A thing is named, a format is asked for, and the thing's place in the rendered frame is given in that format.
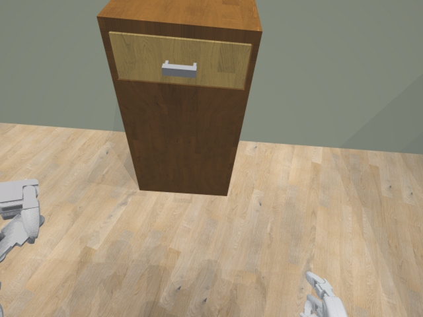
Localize robot right hand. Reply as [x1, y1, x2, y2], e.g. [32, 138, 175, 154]
[300, 271, 348, 317]

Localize robot left hand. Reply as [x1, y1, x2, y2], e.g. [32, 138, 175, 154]
[0, 179, 45, 263]

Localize drawer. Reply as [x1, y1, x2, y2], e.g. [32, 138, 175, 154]
[109, 32, 252, 88]

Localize cabinet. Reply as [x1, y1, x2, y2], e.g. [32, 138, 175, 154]
[96, 0, 262, 196]

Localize handle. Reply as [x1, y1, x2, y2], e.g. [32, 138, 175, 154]
[162, 60, 197, 78]

